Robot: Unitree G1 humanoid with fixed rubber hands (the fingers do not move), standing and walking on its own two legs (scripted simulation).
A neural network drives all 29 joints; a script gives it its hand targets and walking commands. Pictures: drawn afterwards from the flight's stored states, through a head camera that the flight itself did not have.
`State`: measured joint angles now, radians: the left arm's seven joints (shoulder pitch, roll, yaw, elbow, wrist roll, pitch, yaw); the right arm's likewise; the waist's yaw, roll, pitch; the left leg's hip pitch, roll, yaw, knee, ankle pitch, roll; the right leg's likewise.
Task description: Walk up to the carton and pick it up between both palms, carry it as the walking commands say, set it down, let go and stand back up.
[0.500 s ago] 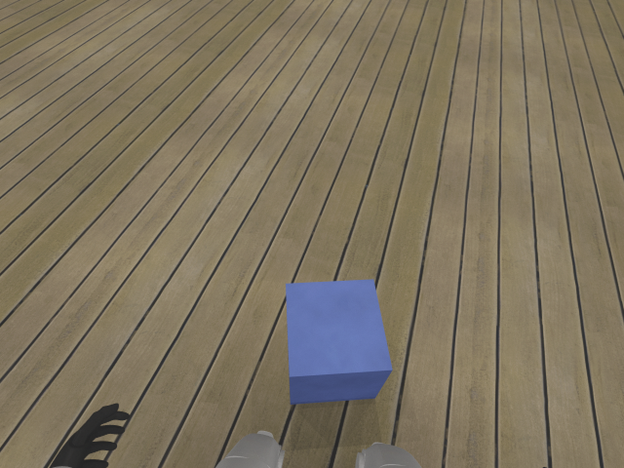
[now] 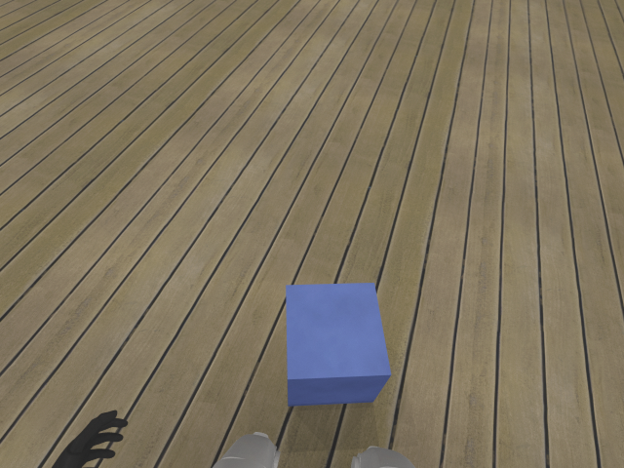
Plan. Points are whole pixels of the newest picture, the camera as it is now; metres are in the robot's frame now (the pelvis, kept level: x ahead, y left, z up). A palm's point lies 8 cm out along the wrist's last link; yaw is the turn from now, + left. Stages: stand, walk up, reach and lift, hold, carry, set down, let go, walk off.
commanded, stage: walk up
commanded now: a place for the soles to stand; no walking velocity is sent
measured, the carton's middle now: (330, 345) +0.50 -0.06 -0.60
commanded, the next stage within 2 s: none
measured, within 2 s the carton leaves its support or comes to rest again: neither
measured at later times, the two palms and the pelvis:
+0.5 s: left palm out of the picture +0.13 +0.32 -0.08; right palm out of the picture +0.08 -0.31 -0.09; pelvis +0.01 +0.01 +0.00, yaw +1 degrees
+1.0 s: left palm out of the picture +0.12 +0.32 -0.08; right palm out of the picture +0.08 -0.31 -0.09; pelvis +0.00 +0.01 +0.00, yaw +2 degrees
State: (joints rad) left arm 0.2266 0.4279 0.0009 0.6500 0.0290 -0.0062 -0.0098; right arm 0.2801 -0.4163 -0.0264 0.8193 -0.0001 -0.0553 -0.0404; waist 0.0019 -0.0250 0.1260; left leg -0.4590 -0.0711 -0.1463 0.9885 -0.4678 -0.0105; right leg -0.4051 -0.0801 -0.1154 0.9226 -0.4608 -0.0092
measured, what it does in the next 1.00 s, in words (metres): stands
